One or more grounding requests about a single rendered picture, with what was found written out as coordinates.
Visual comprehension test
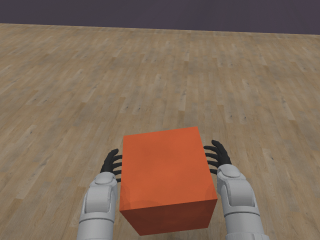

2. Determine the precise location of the robot right forearm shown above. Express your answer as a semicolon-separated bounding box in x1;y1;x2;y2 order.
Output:
217;164;270;240

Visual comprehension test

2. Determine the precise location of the robot left hand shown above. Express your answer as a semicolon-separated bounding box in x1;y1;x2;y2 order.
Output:
100;148;123;182

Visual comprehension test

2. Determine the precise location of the robot left forearm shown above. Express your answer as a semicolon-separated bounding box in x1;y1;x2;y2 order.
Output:
76;172;118;240

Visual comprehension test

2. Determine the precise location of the carton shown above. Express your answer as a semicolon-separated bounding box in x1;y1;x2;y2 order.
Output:
119;126;218;236

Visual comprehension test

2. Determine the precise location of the robot right hand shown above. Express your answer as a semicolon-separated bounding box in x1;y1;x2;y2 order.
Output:
203;140;232;175

